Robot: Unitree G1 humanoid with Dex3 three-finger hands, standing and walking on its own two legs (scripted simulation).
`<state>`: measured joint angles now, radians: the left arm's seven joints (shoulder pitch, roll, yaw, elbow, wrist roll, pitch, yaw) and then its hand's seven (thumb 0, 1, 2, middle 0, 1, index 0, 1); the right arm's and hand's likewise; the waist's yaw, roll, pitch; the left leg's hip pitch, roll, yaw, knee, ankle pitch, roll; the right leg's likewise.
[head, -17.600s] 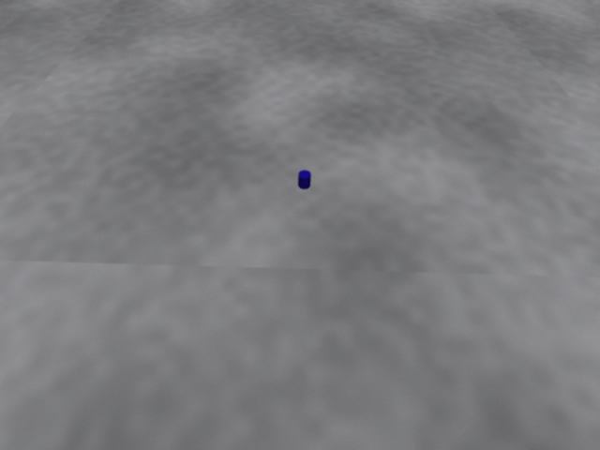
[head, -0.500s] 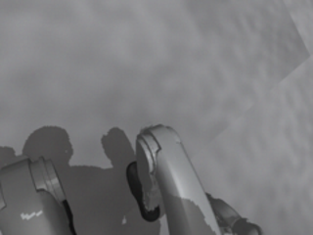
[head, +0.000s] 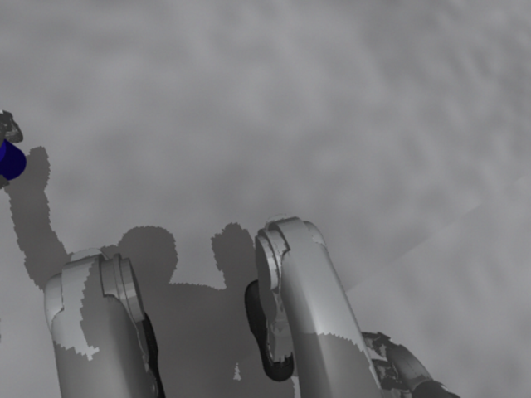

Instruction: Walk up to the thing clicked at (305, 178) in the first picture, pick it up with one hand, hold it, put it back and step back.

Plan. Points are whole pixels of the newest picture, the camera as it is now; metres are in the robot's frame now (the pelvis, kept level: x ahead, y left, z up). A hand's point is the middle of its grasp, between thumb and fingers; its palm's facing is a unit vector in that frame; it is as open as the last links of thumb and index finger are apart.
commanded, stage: settle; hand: left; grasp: from above
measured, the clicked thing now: out of the picture +0.48 +0.32 -0.18
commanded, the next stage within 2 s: lift in 0.04 s
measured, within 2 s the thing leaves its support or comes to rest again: neither
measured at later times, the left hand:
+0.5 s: hand out of the picture +0.42 +0.33 -0.08, palm faces -0.47 -0.09 -0.88, open 8.3 cm
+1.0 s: hand out of the picture +0.35 +0.31 +0.11, palm faces -0.42 -0.15 -0.89, open 8.3 cm
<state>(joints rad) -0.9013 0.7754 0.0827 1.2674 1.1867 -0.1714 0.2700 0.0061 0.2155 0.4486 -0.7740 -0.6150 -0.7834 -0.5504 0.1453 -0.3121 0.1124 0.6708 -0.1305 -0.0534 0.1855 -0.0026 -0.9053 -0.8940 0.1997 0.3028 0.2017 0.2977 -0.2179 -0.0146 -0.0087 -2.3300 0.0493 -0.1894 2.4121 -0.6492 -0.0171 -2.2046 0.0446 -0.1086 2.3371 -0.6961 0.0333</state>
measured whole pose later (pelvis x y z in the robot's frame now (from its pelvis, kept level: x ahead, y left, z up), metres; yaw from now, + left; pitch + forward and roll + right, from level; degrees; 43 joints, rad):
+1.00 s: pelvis +0.00 +0.00 +0.19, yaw +7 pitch +28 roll -5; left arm -0.47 0.57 -0.05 0.70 0.98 -0.03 0.03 0.01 0.23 0.43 -0.75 -0.62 -0.77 -0.55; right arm 0.15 -0.26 -0.01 0.65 0.01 0.05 0.00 0.00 -0.90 -0.89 0.20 0.30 0.20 0.30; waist -0.09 0.04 -0.17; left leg -1.69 0.06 -0.07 1.78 -0.58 0.00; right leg -1.61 0.01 -0.05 1.74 -0.62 0.02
